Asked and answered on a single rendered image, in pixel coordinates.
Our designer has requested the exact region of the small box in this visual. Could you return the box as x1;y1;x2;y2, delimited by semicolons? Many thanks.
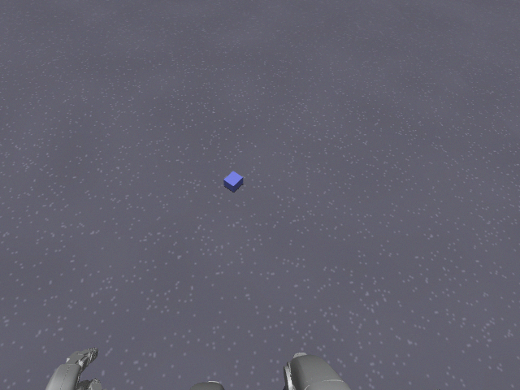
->
223;171;243;192

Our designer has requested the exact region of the left robot hand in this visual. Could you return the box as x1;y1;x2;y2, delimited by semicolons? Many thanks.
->
45;348;106;390

